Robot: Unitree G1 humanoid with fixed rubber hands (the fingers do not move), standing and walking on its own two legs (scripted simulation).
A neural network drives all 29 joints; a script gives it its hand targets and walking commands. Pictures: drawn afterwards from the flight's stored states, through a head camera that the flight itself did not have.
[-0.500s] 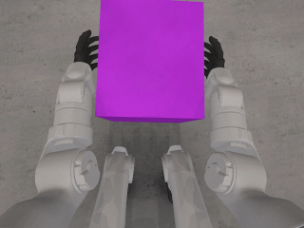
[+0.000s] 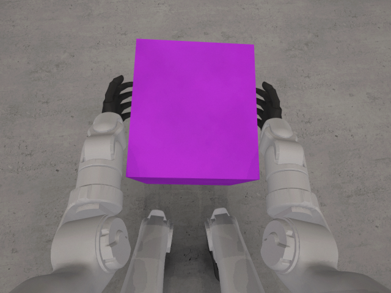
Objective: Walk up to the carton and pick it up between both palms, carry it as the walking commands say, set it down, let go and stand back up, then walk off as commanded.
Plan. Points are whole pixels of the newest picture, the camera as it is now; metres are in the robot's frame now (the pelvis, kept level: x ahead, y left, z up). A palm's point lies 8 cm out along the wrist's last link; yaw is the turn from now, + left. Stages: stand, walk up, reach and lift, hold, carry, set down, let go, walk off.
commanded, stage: reach and lift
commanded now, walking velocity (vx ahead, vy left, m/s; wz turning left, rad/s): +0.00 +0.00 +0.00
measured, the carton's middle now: (191, 125) +0.46 -0.01 -0.12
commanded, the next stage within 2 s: none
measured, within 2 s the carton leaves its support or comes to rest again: neither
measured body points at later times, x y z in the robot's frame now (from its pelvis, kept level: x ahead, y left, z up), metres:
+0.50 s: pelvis +0.02 +0.00 +0.07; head +0.20 +0.00 +0.48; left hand +0.45 +0.15 +0.01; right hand +0.44 -0.17 +0.01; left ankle +0.08 +0.12 -0.55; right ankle +0.08 -0.13 -0.55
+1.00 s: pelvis +0.04 +0.00 +0.13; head +0.18 +0.00 +0.56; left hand +0.43 +0.15 +0.09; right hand +0.42 -0.16 +0.09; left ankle +0.08 +0.12 -0.55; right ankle +0.08 -0.13 -0.55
